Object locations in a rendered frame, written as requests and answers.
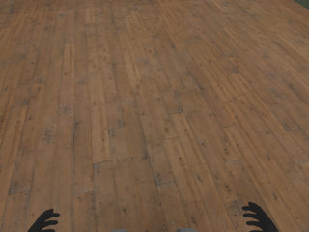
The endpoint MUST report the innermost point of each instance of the robot right hand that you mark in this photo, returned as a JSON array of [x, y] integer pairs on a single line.
[[264, 222]]

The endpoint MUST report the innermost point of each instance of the robot left hand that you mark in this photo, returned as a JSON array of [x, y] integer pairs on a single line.
[[41, 222]]

